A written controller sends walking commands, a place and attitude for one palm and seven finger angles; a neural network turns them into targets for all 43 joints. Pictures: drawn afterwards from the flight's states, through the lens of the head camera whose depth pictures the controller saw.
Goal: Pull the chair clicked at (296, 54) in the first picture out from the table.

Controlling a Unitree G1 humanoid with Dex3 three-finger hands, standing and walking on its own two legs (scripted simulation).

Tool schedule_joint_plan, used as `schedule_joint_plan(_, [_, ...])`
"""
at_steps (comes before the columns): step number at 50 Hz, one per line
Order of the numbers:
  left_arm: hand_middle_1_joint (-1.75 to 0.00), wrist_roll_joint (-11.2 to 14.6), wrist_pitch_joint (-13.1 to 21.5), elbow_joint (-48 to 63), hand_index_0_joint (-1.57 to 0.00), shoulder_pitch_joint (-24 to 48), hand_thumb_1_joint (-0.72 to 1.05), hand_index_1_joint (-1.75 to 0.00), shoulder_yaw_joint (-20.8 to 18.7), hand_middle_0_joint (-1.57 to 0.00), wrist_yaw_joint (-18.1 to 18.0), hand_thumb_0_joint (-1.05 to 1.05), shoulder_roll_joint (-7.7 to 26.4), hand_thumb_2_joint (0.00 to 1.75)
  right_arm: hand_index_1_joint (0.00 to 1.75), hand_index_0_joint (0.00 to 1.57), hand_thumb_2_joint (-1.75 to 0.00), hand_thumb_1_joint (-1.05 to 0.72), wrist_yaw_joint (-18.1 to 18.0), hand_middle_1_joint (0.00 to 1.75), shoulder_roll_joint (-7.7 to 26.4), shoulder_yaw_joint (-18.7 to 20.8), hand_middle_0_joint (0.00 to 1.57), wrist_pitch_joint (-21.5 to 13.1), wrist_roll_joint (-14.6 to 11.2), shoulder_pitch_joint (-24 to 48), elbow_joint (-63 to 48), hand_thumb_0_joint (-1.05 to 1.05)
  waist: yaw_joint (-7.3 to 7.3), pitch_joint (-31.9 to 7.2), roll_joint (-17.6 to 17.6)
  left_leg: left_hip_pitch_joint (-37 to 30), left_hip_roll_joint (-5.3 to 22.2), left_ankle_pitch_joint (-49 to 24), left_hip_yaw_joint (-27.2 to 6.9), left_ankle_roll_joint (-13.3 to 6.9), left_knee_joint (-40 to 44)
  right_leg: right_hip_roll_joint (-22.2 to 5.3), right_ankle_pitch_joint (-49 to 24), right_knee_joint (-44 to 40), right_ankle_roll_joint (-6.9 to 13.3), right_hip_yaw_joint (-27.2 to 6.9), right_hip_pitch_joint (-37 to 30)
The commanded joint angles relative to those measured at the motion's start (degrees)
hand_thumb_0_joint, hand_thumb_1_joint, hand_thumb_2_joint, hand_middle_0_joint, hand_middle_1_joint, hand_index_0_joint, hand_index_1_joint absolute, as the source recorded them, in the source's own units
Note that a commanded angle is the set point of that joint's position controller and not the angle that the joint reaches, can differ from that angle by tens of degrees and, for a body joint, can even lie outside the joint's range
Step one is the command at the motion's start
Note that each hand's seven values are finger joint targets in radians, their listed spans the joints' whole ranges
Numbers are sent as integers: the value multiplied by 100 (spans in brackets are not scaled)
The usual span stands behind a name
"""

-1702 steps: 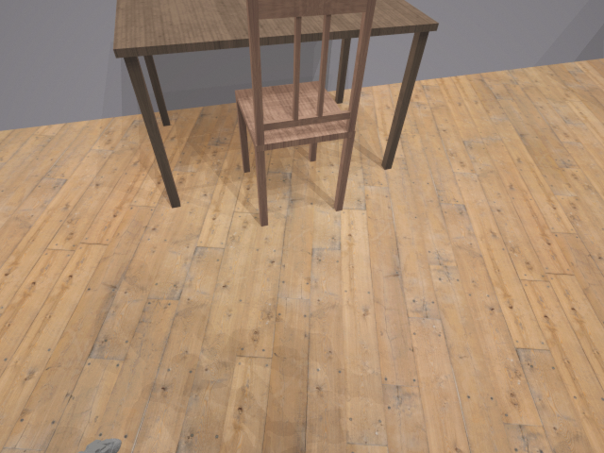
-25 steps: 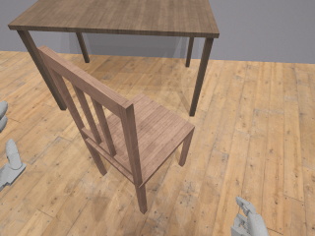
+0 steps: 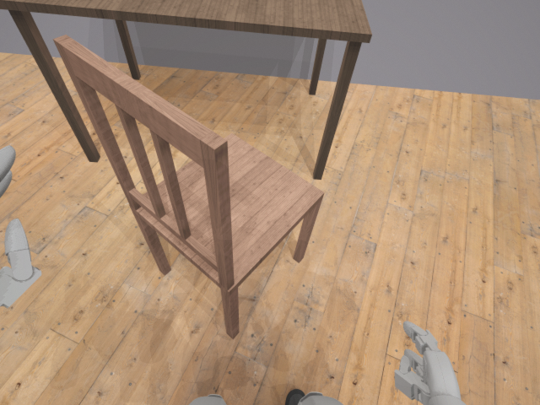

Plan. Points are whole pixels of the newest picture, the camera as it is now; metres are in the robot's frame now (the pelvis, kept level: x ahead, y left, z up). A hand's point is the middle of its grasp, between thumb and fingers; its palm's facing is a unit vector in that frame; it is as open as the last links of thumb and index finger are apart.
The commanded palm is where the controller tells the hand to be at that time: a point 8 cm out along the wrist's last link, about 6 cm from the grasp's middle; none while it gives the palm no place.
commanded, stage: step back with the hand held close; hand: left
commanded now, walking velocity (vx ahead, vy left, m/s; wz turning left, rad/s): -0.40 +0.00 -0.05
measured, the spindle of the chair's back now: (145, 169) +0.56 +0.29 -0.06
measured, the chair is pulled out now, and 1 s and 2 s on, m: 0.49 0.49 0.49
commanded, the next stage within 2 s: stop stepping back and stand still in 0.54 s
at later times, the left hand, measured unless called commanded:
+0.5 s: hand (34, 351) +0.14 +0.20 +0.19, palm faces +0.28 -0.81 -0.51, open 7.4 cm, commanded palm +0.08 +0.26 +0.19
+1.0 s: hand out of the picture +0.00 +0.18 +0.19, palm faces +0.44 -0.81 -0.38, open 7.4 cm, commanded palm -0.06 +0.22 +0.19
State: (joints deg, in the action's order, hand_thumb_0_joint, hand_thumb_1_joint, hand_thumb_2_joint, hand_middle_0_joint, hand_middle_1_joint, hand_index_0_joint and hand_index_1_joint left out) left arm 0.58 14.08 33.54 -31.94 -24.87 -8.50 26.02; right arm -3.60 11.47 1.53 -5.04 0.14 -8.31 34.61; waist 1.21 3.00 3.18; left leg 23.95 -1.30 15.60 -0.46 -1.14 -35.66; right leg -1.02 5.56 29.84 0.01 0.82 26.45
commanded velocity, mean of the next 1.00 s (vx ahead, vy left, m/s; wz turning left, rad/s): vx -0.15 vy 0.04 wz -0.01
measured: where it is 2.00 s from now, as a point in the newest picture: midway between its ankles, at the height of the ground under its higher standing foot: outside the picture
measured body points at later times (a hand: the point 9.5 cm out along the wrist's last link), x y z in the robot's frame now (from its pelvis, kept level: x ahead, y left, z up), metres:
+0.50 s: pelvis -0.08 -0.03 +0.01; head -0.04 +0.00 +0.46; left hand +0.12 +0.24 +0.22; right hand +0.08 -0.28 -0.06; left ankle -0.06 +0.08 -0.73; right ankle -0.11 -0.14 -0.72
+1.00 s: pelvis -0.21 -0.07 +0.01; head -0.24 -0.06 +0.46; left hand -0.03 +0.22 +0.21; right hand -0.09 -0.34 -0.06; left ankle -0.25 +0.07 -0.72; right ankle -0.11 -0.17 -0.72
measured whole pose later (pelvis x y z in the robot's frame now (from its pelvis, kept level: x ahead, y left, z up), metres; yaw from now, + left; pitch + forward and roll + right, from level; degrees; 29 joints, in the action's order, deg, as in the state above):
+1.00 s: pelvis -0.21 -0.07 +0.01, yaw -2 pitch +0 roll +2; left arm 0.9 9.3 27.8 -29.4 -23.2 -9.5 22.0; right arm -5.1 13.7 -0.3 -8.1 0.8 -17.9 36.5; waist 1.3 -5.7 3.8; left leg 9.8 1.9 24.6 3.0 -3.1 -29.6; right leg -3.2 11.6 30.1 1.6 7.0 23.8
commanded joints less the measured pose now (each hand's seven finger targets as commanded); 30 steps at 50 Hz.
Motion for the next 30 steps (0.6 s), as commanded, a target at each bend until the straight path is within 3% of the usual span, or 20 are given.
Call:
schedule_joint_plan(1, [-30, -12, 538, 1437, -20, -138, 90, -30, -1115, -20, -252, 0, 1103, 90, 30, 20, -90, -90, -156, 30, 809, 229, 20, -329, 34, 144, -903, 0, -24, -1083, -1604, 425, 1404, 1259, -1584, -633, 2062, 19, 1319, 952, -19, -243, -823])
schedule_joint_plan(2, [-30, -99, 559, 1413, -20, -6, 90, -30, -1177, -20, -246, 0, 1040, 90, 30, 20, -90, -90, -183, 30, 796, 236, 20, -433, 70, 213, -910, 0, -22, -1042, -2313, 1500, 2036, 1854, -2274, -935, 2653, 394, 1316, 2426, -102, -145, -1516])
schedule_joint_plan(3, [-30, -128, 558, 1390, -20, 235, 90, -30, -1100, -20, -234, 0, 1033, 90, 30, 20, -90, -90, -206, 30, 673, 237, 20, -520, 89, 190, -844, 0, 26, -894, -2192, 1773, 2175, 1828, -2337, -1037, 2836, 411, 1662, 3326, -91, -392, -1420])
schedule_joint_plan(4, [-30, -96, 566, 1253, -20, 295, 90, -30, -1171, -20, -246, 0, 1101, 90, 30, 20, -90, -90, -204, 30, 674, 290, 20, -602, 103, 90, -739, 0, 11, -814, -1733, 1372, 2092, 1073, -2070, -1045, 2535, 339, 1827, 3412, -40, -539, -999])
schedule_joint_plan(6, [-30, 30, 594, 940, -20, -16, 90, -30, -1111, -20, -224, 0, 1003, 90, 30, 20, -90, -90, -150, 30, 732, 348, 20, -765, 61, 42, -629, 0, -180, -951, -1163, -145, 1577, -633, -1335, -757, 1809, 269, 2313, 2273, 18, -309, -353])
schedule_joint_plan(8, [-30, 108, 601, 790, -20, -161, 90, -30, -919, -20, -199, 0, 840, 90, 30, 20, -90, -90, -133, 30, 713, 308, 20, -882, 63, 5, -538, 0, -157, -955, -1466, -930, 1388, -820, -1132, -618, 1767, 251, 2386, 1258, 15, -58, -240])
schedule_joint_plan(10, [-30, 146, 596, 850, -20, 143, 90, -30, -697, -20, -154, 0, 779, 90, 30, 20, -90, -90, -84, 30, 755, 202, 20, -934, 115, 42, -359, 0, -120, -1067, -1742, -1325, 1389, -1097, -1258, -581, 1767, 240, 2133, 350, 60, -78, -393])
schedule_joint_plan(13, [-30, 118, 631, 1000, -20, 678, 90, -30, -565, -20, -87, 0, 864, 90, 30, 20, -90, -90, -78, 30, 818, 157, 20, -937, 235, 69, -176, 0, -141, -1342, -1780, -1644, 1402, -2079, -1207, -401, 1347, 127, 906, -1015, 118, -156, -976])
schedule_joint_plan(15, [-30, 154, 648, 1020, -20, 684, 90, -30, -655, -20, -29, 0, 1069, 90, 30, 20, -90, -90, -70, 30, 765, 137, 20, -845, 179, 105, -263, 0, -206, -1595, -783, -1773, 1063, -2169, -631, -150, 568, -335, -647, -1241, 226, -517, -1078])
schedule_joint_plan(17, [-30, 261, 627, 1050, -20, 672, 90, -30, -737, -20, 0, 0, 1212, 90, 30, 20, -90, -90, -130, 30, 637, 172, 20, -807, 47, 210, -467, 0, -234, -1534, 726, -1591, 229, -936, 208, 145, -356, -1162, -2055, -1330, 455, -996, -759])
schedule_joint_plan(18, [-30, 296, 592, 1121, -20, 552, 90, -30, -829, -20, -23, 0, 1302, 90, 30, 20, -90, -90, -141, 30, 694, 254, 20, -802, -61, 238, -519, 0, -281, -1547, 1144, -1078, -64, 124, 208, 193, -990, -1430, -2730, -1283, 658, -1123, -993])
schedule_joint_plan(20, [-30, 243, 464, 892, -20, 131, 90, -30, -978, -20, -23, 0, 1188, 90, 30, 20, -90, -90, -150, 30, 530, 160, 20, -625, -59, 398, -651, 0, -342, -1128, 863, 94, 79, 825, -7, 121, -1055, -1571, -3565, -954, 928, -1036, -1630])
schedule_joint_plan(22, [-30, 163, 403, 704, -20, -86, 90, -30, -1016, -20, -8, 0, 1055, 90, 30, 20, -90, -90, -200, 30, 423, -12, 20, -474, 43, 477, -639, 0, -150, -1035, 406, -251, 180, -237, 176, 99, 756, -1103, -3921, -215, 564, -543, -1761])
schedule_joint_plan(23, [-30, 189, 430, 770, -20, -136, 90, -30, -880, -20, 27, 0, 933, 90, 30, 20, -90, -90, -252, 30, 509, -57, 20, -454, 34, 569, -661, 0, -117, -1082, -386, -968, 353, -2486, 178, 58, 1911, -604, -3317, 552, 197, -79, -1533])
schedule_joint_plan(24, [-30, 161, 474, 871, -20, -127, 90, -30, -880, -20, 41, 0, 1013, 90, 30, 20, -90, -90, -249, 30, 615, 55, 20, -459, 33, 493, -687, 0, -168, -1448, -1213, -2212, 1231, -5034, -819, -139, 1619, -33, -879, 1311, 7, 67, -570])
schedule_joint_plan(25, [-30, 170, 504, 809, -20, -179, 90, -30, -828, -20, 56, 0, 1011, 90, 30, 20, -90, -90, -197, 30, 569, 139, 20, -519, 76, 314, -688, 0, -109, -1712, -1599, -2820, 1914, -6254, -1326, -342, 1323, 159, 1971, 1898, 95, -328, 167])
schedule_joint_plan(26, [-30, 246, 613, 727, -20, -99, 90, -30, -800, -20, 102, 0, 912, 90, 30, 20, -90, -90, -108, 30, 637, 199, 20, -616, 0, 48, -558, 0, -86, -1641, -1249, -2791, 2004, -5583, -1021, -470, 1503, 242, 2661, 2343, 141, -605, 248])
schedule_joint_plan(27, [-30, 250, 616, 667, -20, -147, 90, -30, -937, -20, 83, 0, 983, 90, 30, 20, -90, -90, -125, 30, 648, 230, 20, -685, 60, 139, -555, 0, -139, -1595, -1350, -2510, 1926, -5089, -897, -637, 1411, 230, 2656, 2257, 87, -506, 323])
schedule_joint_plan(28, [-30, 332, 530, 699, -20, -371, 90, -30, -932, -20, 79, 0, 912, 90, 30, 20, -90, -90, -130, 30, 624, 208, 20, -728, 79, 145, -570, 0, -181, -1647, -1612, -2446, 1859, -4899, -948, -667, 1432, 207, 2593, 2084, 31, -411, 268])
schedule_joint_plan(30, [-30, 261, 453, 1189, -20, -285, 90, -30, -922, -20, 42, 0, 1026, 90, 30, 20, -90, -90, -60, 30, 693, 216, 20, -795, 63, 72, -615, 0, -152, -1549, -1617, -2246, 1740, -4473, -852, -652, 1503, 120, 1997, 1486, -5, -195, -133])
